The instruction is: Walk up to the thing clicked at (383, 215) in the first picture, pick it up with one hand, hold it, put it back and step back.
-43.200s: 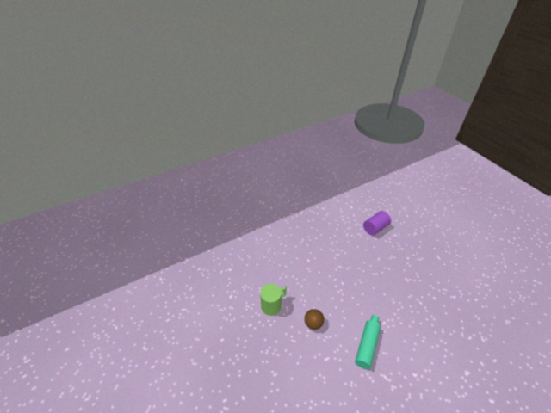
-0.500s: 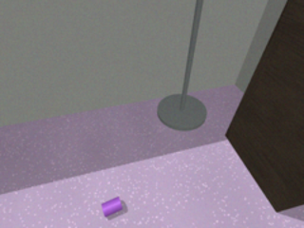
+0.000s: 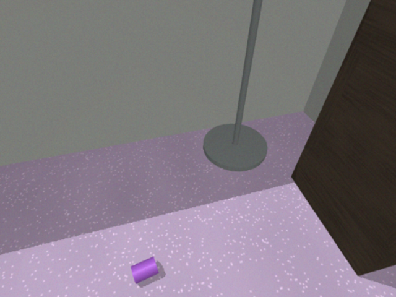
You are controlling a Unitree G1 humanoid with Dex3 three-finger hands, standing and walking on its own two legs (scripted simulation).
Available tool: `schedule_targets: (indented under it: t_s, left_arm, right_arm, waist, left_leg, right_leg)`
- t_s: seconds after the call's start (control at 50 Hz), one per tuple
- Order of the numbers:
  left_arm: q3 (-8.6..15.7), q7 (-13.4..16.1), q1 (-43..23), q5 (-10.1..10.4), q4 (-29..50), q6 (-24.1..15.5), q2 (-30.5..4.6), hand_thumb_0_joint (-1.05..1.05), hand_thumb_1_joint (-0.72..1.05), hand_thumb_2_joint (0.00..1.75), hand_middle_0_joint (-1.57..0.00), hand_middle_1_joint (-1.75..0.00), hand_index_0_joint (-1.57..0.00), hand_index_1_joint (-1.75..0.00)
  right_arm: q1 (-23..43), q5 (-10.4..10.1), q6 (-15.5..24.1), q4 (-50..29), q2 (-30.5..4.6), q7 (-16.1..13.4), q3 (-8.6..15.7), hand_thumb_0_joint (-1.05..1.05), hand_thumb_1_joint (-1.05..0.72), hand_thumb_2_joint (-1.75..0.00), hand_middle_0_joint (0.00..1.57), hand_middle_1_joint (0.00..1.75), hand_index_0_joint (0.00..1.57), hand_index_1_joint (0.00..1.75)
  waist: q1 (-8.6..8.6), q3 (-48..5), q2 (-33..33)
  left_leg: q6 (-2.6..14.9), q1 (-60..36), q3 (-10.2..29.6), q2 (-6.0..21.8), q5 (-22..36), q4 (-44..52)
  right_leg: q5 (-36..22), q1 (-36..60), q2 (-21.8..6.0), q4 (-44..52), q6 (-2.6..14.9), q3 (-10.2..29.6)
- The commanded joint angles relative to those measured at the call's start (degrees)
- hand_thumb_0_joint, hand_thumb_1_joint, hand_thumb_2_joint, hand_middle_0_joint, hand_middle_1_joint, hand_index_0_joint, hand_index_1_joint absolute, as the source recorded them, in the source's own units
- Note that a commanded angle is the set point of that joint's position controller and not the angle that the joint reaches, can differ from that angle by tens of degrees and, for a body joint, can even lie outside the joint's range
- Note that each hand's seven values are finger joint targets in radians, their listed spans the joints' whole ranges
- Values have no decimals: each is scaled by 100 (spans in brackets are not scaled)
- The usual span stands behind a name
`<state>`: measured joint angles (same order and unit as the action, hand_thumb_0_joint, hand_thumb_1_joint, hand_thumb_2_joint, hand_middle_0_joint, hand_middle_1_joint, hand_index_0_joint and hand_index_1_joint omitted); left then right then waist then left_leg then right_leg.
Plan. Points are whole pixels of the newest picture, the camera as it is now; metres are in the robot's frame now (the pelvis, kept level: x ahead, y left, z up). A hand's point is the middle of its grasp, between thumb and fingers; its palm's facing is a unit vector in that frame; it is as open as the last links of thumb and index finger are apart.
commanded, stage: stand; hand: left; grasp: from above
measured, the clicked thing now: (145, 269) +0.46 +0.26 -0.74
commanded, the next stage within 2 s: rise first in 0.24 s
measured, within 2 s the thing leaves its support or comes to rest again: neither
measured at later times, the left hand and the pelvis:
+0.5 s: hand out of the picture +0.12 +0.25 -0.16, palm faces +0.03 -0.94 -0.33, open 8.0 cm; pelvis -0.02 +0.00 -0.01, yaw +1 degrees
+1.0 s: hand out of the picture +0.14 +0.27 -0.21, palm faces -0.10 -0.88 -0.46, open 14.0 cm; pelvis +0.00 +0.01 -0.07, yaw +0 degrees
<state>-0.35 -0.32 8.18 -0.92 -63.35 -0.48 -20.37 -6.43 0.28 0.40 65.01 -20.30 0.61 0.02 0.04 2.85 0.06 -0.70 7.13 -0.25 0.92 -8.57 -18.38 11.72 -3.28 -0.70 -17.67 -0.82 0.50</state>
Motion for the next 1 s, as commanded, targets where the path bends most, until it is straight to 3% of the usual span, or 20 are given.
schedule_targets:
  t_s: [0.0, 0.18, 0.24, 0.3, 0.32, 0.34, 0.36, 0.38, 0.4, 0.44, 0.48, 0.5, 0.52, 0.56, 0.62, 0.64, 0.74, 0.8, 0.86, 0.98]
  left_arm:
    - [258, 91, -199, 28, 322, -118, -1243, 0, 90, 90, -20, -30, -20, -30]
    - [258, 95, -170, 30, 338, -139, -1262, 0, 90, 90, -20, -30, -20, -30]
    - [247, 91, -125, 17, 317, -119, -1215, 0, 90, 90, -20, -30, -20, -30]
    - [261, 101, -170, 19, 333, -139, -1271, 0, 90, 90, -20, -30, -20, -30]
    - [255, 92, -141, 25, 330, -125, -1232, 0, 83, 90, -20, -38, -19, -38]
    - [283, 187, -2152, 339, 2341, -696, -309, 0, 75, 95, -23, -46, -19, -46]
    - [342, 225, -2861, 350, 2132, -690, -571, 0, 67, 98, -23, -54, -19, -54]
    - [588, 251, -1835, 250, 999, -449, -850, 0, 59, 99, -22, -60, -17, -62]
    - [664, 184, -1357, 187, 520, -311, -889, 0, 51, 93, -21, -68, -19, -70]
    - [894, 129, -1967, -33, 802, -355, -1416, 0, 35, 91, -18, -81, -18, -81]
    - [1001, -2, -1275, -369, 290, -255, -1309, 0, 19, 86, -17, -92, -20, -89]
    - [1121, -44, -1077, -555, 174, -201, -1268, 0, 11, 86, -15, -96, -19, -93]
    - [1215, -63, -667, -675, 210, -141, -1239, 0, 3, 87, -16, -97, -18, -95]
    - [1217, 19, -650, -763, 866, -17, -1124, 0, -13, 89, -12, -103, -15, -100]
    - [995, 180, -844, -858, 1065, 399, -789, 0, -37, 95, -10, -105, -11, -104]
    - [1003, 198, -990, -880, 1226, 509, -849, 0, -45, 95, -11, -104, -11, -104]
    - [1075, 289, -911, -962, 1940, 771, -818, 0, -58, 97, -9, -106, -9, -106]
    - [1264, 322, -738, -1035, 2683, 741, -1003, 0, -59, 97, -11, -106, -10, -106]
    - [1248, 333, -465, -1133, 3025, 753, -958, 0, -59, 98, -10, -105, -10, -105]
    - [1312, 291, 120, -1262, 3615, 973, -964, 0, -59, 97, -9, -107, -9, -107]
  right_arm:
    - [241, 15, 123, -324, -1220, -94, 231, 0, -90, -90, 20, 30, 20, 30]
    - [193, 24, 122, -335, -1208, -86, 237, 0, -90, -90, 20, 30, 20, 30]
    - [209, 20, 106, -329, -1237, -86, 243, 0, -90, -90, 20, 30, 20, 30]
    - [215, 21, 119, -342, -1206, -82, 242, 0, -90, -90, 20, 30, 20, 30]
    - [190, 17, 117, -338, -1209, -87, 234, 0, -88, -90, 20, 30, 20, 30]
    - [121, -402, 450, -2020, -326, -209, -6, 0, -96, -94, 20, 30, 20, 30]
    - [-134, -414, 450, -1702, -436, -261, -15, 0, -102, -93, 20, 30, 20, 30]
    - [-336, -408, 413, -1603, -590, -307, 55, 0, -100, -93, 20, 30, 20, 30]
    - [-393, -396, 349, -1748, -611, -302, 133, 0, -99, -92, 20, 30, 20, 30]
    - [-530, -332, 404, -1927, -634, -391, 280, 0, -96, -91, 20, 30, 20, 30]
    - [-694, -218, 446, -2126, -595, -354, 403, 0, -97, -91, 20, 30, 20, 30]
    - [-785, -136, 453, -2192, -579, -302, 477, 0, -96, -91, 20, 30, 20, 30]
    - [-790, -119, 457, -2315, -516, -275, 505, 0, -95, -91, 20, 30, 20, 30]
    - [-749, -128, 460, -2683, -439, -247, 526, 0, -93, -90, 20, 30, 20, 30]
    - [-547, -161, 470, -3006, -388, -214, 469, 0, -92, -90, 20, 30, 20, 30]
    - [-457, -175, 486, -3137, -407, -197, 479, 0, -91, -90, 20, 30, 20, 30]
    - [-644, -161, 677, -3410, -332, -190, 495, 0, -93, -90, 20, 30, 20, 30]
    - [-759, -143, 794, -3499, -298, -228, 525, 0, -94, -91, 20, 30, 20, 30]
    - [-731, -109, 904, -3543, -243, -283, 519, 0, -93, -91, 20, 30, 20, 30]
    - [-767, -63, 986, -3651, -248, -325, 539, 0, -94, -91, 20, 30, 20, 30]
  waist:
    - [11, -300, -14]
    - [24, -345, 21]
    - [15, -205, -52]
    - [24, -309, 48]
    - [11, -307, -4]
    - [667, -77, -425]
    - [469, -151, -135]
    - [460, -22, 173]
    - [250, 8, 167]
    - [187, -750, 53]
    - [147, -1228, 115]
    - [15, -1376, 124]
    - [-163, -1608, -166]
    - [-258, -1900, -503]
    - [-75, -1337, -336]
    - [-47, -1242, -241]
    - [79, -1416, 66]
    - [73, -1901, -260]
    - [157, -2016, -305]
    - [139, -2273, -473]
  left_leg:
    - [187, -262, 553, 648, 661, 226]
    - [192, -274, 548, 632, 671, 195]
    - [194, -167, 552, 607, 313, 263]
    - [201, -216, 578, 643, 666, 198]
    - [199, -212, 554, 627, 578, 219]
    - [120, 505, -233, -132, -338, -167]
    - [130, 427, -227, -148, -573, -205]
    - [157, 581, -191, -155, -720, -289]
    - [154, 829, -217, -133, -653, -448]
    - [129, 785, -156, -102, -323, -771]
    - [128, 1099, -110, -139, -95, -1252]
    - [128, 1317, -99, -161, 19, -1485]
    - [82, 1315, -101, -190, 211, -1564]
    - [34, 1208, -106, -187, 199, -1530]
    - [15, 1693, -27, -129, -191, -1584]
    - [24, 1844, 2, -93, -429, -1664]
    - [90, 2289, 21, -72, -728, -2238]
    - [85, 2255, 37, -31, -254, -2607]
    - [105, 2333, 40, -3, -82, -2927]
    - [109, 2478, 87, 40, 326, -3380]
  right_leg:
    - [-583, -333, -675, 325, 190, 449]
    - [-663, -324, -681, 346, 181, 472]
    - [-329, -429, -666, 411, 181, 473]
    - [-636, -297, -700, 334, 192, 469]
    - [-542, -356, -676, 347, 172, 457]
    - [-190, -1641, 56, -139, 137, -33]
    - [142, -1368, 47, -99, 137, -107]
    - [370, -1499, 108, -115, 159, -181]
    - [425, -1531, 134, -285, 176, -218]
    - [110, -1585, 135, -658, 189, -203]
    - [-177, -1748, 117, -1128, 183, -187]
    - [-235, -1826, 125, -1371, 191, -186]
    - [-316, -1789, 139, -1519, 227, -182]
    - [-209, -1770, 151, -1588, 237, -193]
    - [195, -2243, 204, -1632, 226, -243]
    - [430, -2400, 213, -1706, 218, -268]
    - [729, -2965, 217, -2187, 174, -241]
    - [294, -3143, 209, -2635, 176, -197]
    - [137, -3354, 184, -2908, 151, -158]
    - [-100, -3612, 193, -3290, 147, -183]
